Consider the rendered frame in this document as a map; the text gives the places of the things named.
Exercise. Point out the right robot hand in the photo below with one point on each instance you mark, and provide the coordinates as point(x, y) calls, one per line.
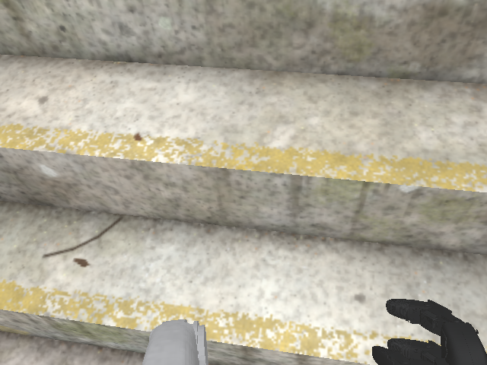
point(460, 344)

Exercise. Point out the left robot thigh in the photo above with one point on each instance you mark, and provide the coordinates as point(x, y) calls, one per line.
point(177, 342)

